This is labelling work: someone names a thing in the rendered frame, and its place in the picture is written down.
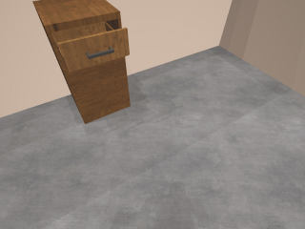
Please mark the drawer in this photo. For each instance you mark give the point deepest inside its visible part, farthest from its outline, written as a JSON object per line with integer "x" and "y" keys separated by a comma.
{"x": 73, "y": 44}

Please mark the handle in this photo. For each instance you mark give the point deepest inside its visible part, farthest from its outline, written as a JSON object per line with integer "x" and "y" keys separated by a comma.
{"x": 94, "y": 55}

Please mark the cabinet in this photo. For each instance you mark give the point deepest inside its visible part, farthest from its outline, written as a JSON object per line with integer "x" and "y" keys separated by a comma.
{"x": 97, "y": 90}

